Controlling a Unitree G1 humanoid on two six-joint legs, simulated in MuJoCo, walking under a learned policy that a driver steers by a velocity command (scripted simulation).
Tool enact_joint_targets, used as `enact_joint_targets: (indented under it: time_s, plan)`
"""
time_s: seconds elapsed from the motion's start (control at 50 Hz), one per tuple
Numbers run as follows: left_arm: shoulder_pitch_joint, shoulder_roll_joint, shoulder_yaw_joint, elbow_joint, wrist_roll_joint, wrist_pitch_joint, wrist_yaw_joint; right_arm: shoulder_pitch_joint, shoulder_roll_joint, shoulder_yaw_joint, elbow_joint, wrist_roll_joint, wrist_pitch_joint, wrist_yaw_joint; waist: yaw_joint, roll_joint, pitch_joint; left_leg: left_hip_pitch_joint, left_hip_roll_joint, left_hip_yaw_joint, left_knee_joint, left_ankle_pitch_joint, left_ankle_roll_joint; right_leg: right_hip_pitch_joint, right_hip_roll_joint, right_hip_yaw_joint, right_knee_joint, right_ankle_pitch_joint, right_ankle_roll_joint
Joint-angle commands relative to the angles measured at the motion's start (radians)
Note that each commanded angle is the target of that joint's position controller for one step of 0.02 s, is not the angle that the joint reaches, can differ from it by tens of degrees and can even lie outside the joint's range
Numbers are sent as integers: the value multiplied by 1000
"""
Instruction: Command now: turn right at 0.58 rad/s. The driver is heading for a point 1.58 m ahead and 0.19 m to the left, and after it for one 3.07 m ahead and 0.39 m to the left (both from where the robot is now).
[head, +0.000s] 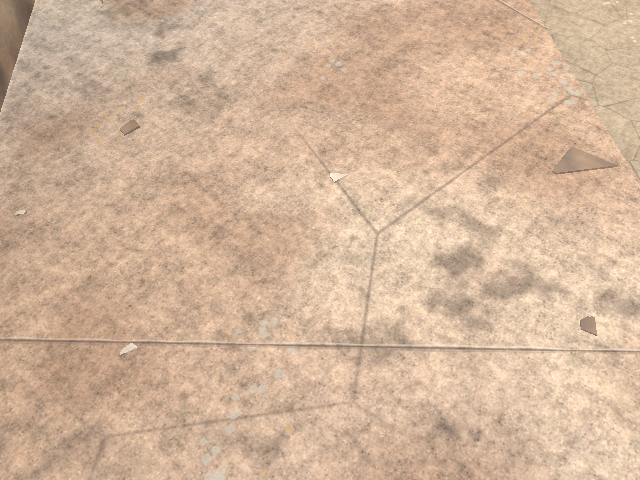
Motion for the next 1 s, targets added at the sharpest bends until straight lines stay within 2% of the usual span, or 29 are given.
enact_joint_targets:
  time_s: [0.02, 0.08, 0.12, 0.14, 0.16, 0.18, 0.2, 0.24, 0.26, 0.34, 0.4, 0.44, 0.46, 0.48, 0.5, 0.52, 0.54, 0.56, 0.62, 0.72, 0.82, 0.86, 0.88, 0.9, 0.92, 0.94, 0.96, 0.98, 1.0]
  plan:
    - [-17, 182, 54, -71, -1, -4, -1, -18, -85, -17, -65, 5, -21, 10, 8, -170, -133, 23, -15, -6, -93, -13, 5, 144, -240, 311, -103, 210, -180]
    - [-46, 168, 48, -77, -7, 4, -4, 35, -92, -19, -52, 7, -34, 24, -12, -174, -151, 110, -13, 7, -243, 34, 28, 160, -225, 343, -56, 261, -158]
    - [-38, 139, 36, -72, -14, 9, 1, 85, -103, -23, -36, -5, -40, 31, -35, -137, -155, 271, 35, 3, -443, 241, 69, 90, -165, 304, 4, 162, -87]
    - [6, 91, 21, -68, 2, 7, 1, 92, -164, -32, -46, -25, -37, 27, -6, 30, -168, 365, 215, -169, -488, 335, 135, -12, -73, 199, 162, -67, -27]
    - [21, 92, 24, -92, -2, -2, 0, 66, -220, -40, -44, -45, -30, 24, 32, 254, -106, 344, 369, -375, -512, 496, 308, -183, 82, 43, 302, -407, 31]
    - [14, 168, 44, -77, 13, -11, 3, 42, -171, -28, -64, -48, -36, 21, -1, 212, -104, 282, 431, -431, -525, 460, 398, -187, 29, 60, 520, -464, 74]
    - [21, 200, 59, -55, 1, -11, 1, 23, -140, -19, -70, -35, -38, 16, 3, 144, -98, 284, 369, -356, -538, 283, 364, -201, 12, 62, 604, -386, 81]
    - [22, 127, 40, -30, 14, -5, -1, 35, -98, -3, -48, 4, -42, 11, -8, 147, -62, 328, 261, -291, -582, -96, 279, -268, -12, 48, 591, -255, 105]
    - [16, 94, 28, -26, 15, -10, -8, 62, -97, 3, -30, 10, -41, 10, -15, 163, -38, 340, 244, -287, -609, -144, 274, -282, -28, 9, 562, -221, 115]
    - [-109, 47, 6, -53, 3, -65, -21, 138, -147, -9, -16, 13, -31, -2, -76, 166, -8, 326, 194, -238, -621, -50, 272, -167, -45, -115, 268, -201, 122]
    - [-74, 57, 10, -33, -14, -97, -29, 175, -182, -19, -10, 20, -30, 3, -60, 172, -14, 264, 196, -263, -599, -47, 293, 5, -19, -134, 47, -192, 95]
    - [8, 66, 21, 8, -21, -109, -29, 160, -164, -13, -20, 28, -25, 6, -7, 138, -18, 176, 167, -275, -562, -59, 274, 191, -21, -142, -153, 2, 61]
    - [65, 85, 29, 22, -20, -111, -21, 153, -126, -3, -27, 26, -30, 9, 23, 115, -52, 88, 136, -264, -510, -65, 237, 337, -66, -115, -155, 22, 44]
    - [186, 113, 37, 41, -14, -110, -8, 112, -53, 18, -46, 16, -40, 15, 86, 49, -112, -65, 77, -208, -344, -129, 177, 529, -191, -5, -147, -51, 13]
    - [258, 207, 57, 52, 8, -102, -3, 114, 22, 38, -85, 21, -58, 20, 94, -188, -158, -247, -30, -39, -77, -181, 115, 610, -391, 275, -212, -291, -83]
    - [247, 220, 68, 67, 21, -105, -11, 70, -63, 19, -115, 38, -71, 17, 98, -218, -63, -354, 37, -25, 104, -222, 110, 481, -504, 439, -292, -467, -175]
    - [192, 142, 45, 58, 14, -116, -12, 84, -116, 0, -101, 45, -73, 21, 69, -178, 14, -399, 72, -52, 201, -155, 116, 446, -456, 391, -314, -501, -167]
    - [151, 98, 32, 54, 6, -125, -13, 121, -115, -6, -76, 40, -69, 25, 45, -179, 43, -414, 80, -52, 242, -85, 114, 436, -405, 299, -325, -424, -133]
    - [118, 70, 23, 64, 10, -134, -17, 111, -67, 0, -73, 24, -65, 38, 33, -133, 70, -407, 104, -37, 276, 98, 97, 377, -337, 65, -347, -74, -92]
    - [119, 99, 31, 85, 12, -135, -17, 18, -16, 23, -136, 19, -60, 66, 42, -105, 72, -294, 115, 42, 59, 310, 58, 269, -295, -162, -366, 134, -96]
    - [166, 151, 49, 122, -15, -124, -18, -81, -24, 29, -206, 20, -56, 96, 52, -79, 98, -196, 95, 113, -135, 305, 123, 320, -344, -252, -341, 233, -78]
    - [165, 177, 56, 126, -19, -112, -17, -54, -59, 12, -220, 19, -52, 99, 12, -100, 46, -98, 37, 164, -156, 222, 169, 372, -352, -289, -219, 589, -59]
    - [161, 193, 59, 125, -21, -103, -15, 27, -92, -7, -208, 19, -48, 97, -39, -114, -20, 21, -8, 194, -156, 182, 195, 379, -343, -312, -82, 782, -45]
    - [155, 195, 56, 121, -23, -96, -11, 184, -141, -36, -169, 23, -42, 89, -129, -101, -114, 248, -56, 209, -192, 207, 230, 314, -315, -343, 127, 862, -18]
    - [172, 173, 43, 108, -10, -102, -6, 348, -206, -70, -129, 27, -29, 68, -204, -45, -201, 554, -23, 98, -196, 208, 269, 93, -279, -339, 403, 667, 24]
    - [283, 10, -9, 47, 29, -121, -20, 339, -326, -84, -130, 33, -32, 56, -75, 272, -317, 869, 272, -494, -303, -40, 451, -329, -92, -283, 808, -322, 92]
    - [194, 75, -6, 42, -2, -159, -29, 365, -257, -59, -169, 26, -47, 58, -142, 164, -474, 898, 347, -791, -487, -205, 494, -399, -46, -29, 934, -413, 79]
    - [78, 138, 12, 4, -43, -174, -34, 331, -200, -42, -150, 14, -62, 63, -156, 109, -307, 800, 327, -661, -532, -145, 432, -491, -89, -23, 936, -318, 59]
    - [54, 126, 4, -7, -37, -185, -28, 277, -185, -36, -150, 16, -71, 63, -114, 50, -198, 647, 288, -544, -532, -51, 403, -477, -132, -34, 859, -230, 42]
